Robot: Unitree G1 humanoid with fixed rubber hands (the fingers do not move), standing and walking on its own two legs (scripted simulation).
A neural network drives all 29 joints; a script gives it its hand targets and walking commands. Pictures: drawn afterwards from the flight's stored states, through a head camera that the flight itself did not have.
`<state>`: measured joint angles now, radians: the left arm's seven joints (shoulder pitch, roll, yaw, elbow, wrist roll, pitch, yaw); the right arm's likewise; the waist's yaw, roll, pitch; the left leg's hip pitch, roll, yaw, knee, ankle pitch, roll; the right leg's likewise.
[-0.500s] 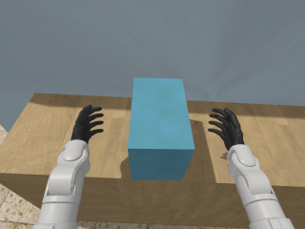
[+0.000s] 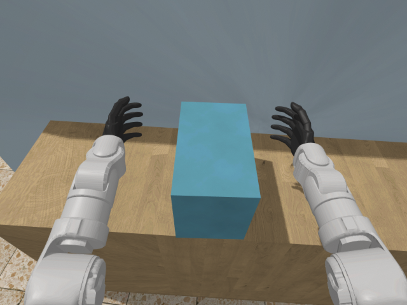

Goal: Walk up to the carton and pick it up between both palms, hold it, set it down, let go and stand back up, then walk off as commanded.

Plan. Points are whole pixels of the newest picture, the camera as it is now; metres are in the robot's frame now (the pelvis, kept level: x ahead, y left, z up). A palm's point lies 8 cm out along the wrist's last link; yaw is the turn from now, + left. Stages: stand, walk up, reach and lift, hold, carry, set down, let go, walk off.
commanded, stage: reach and lift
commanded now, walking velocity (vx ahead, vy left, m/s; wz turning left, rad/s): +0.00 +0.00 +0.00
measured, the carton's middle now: (211, 168) +0.44 -0.01 -0.01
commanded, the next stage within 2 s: none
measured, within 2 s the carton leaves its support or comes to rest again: neither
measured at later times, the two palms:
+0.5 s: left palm (129, 155) +0.42 +0.18 +0.05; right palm (284, 152) +0.44 -0.16 +0.06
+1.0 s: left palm (142, 167) +0.42 +0.16 +0.01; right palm (276, 168) +0.43 -0.16 +0.01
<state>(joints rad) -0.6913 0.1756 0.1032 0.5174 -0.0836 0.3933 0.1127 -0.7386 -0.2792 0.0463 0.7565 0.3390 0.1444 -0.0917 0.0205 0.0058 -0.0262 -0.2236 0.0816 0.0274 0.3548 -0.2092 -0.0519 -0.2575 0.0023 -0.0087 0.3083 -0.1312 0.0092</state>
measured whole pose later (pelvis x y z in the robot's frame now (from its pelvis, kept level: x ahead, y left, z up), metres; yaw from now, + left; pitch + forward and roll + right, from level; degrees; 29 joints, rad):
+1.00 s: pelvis -0.02 +0.00 -0.04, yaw +1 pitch +25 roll -2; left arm -1.00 0.11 0.05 1.48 -0.17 -0.43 0.13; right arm -1.00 -0.19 0.02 1.39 0.22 -0.33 -0.09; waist 0.03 0.06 -0.26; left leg -0.84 0.08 -0.02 0.69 -0.29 -0.05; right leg -0.85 0.00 -0.03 0.62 -0.20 0.01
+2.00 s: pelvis +0.02 +0.01 +0.00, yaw +0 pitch +11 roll -1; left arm -0.68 -0.22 0.59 0.86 0.52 -0.28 0.09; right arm -0.70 0.14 -0.66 0.99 -0.55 -0.41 -0.06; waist -0.01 0.00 0.01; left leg -0.31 0.07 0.02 0.34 -0.21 -0.04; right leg -0.33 -0.01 -0.01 0.26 -0.12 0.02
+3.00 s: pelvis +0.00 +0.01 +0.00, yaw +2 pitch +14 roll -1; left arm -0.70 -0.15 0.51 0.99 0.41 -0.33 0.13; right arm -0.72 0.10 -0.59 1.12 -0.48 -0.51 -0.13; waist -0.01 -0.02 -0.09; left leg -0.42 0.07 -0.01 0.35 -0.17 -0.05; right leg -0.41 -0.01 -0.04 0.24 -0.07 0.01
